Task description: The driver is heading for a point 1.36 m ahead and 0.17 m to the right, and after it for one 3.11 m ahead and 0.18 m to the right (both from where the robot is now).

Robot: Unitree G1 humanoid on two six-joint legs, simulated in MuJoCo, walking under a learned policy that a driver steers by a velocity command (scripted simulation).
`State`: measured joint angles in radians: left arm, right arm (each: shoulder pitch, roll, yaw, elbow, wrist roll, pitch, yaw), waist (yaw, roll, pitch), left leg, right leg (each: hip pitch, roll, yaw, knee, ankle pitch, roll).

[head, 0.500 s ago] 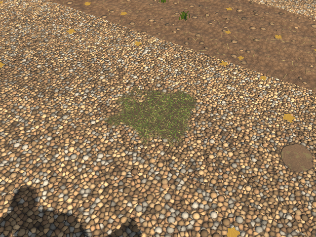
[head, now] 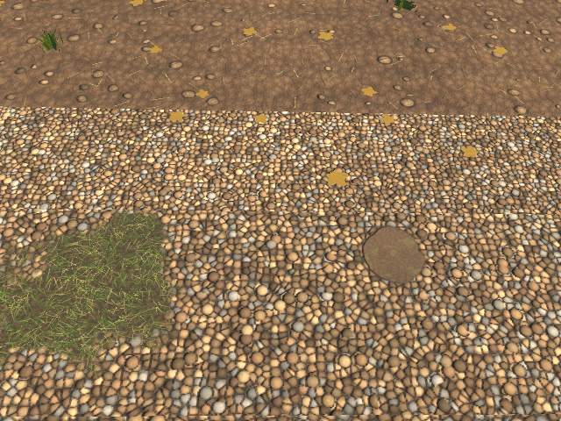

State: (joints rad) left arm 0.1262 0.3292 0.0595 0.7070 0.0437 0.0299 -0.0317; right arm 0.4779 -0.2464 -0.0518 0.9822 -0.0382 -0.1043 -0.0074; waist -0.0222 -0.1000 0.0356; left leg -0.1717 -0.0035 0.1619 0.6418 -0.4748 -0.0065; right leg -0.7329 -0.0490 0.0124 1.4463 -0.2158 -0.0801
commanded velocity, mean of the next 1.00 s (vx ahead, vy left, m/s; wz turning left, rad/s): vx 1.00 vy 0.00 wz -0.42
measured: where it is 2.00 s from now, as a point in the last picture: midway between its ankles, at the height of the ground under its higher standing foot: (358, 172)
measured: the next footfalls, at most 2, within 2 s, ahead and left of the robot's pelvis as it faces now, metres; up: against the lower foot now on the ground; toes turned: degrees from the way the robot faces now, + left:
right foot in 0.22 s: +0.33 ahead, -0.07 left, +0.00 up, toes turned -17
left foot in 0.72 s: +0.83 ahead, -0.07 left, -0.18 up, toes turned -26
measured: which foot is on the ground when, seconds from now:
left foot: down 0.00-0.20, up 0.22-0.70, down 0.72-1.00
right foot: up 0.00-0.20, down 0.22-0.70, up 0.72-1.00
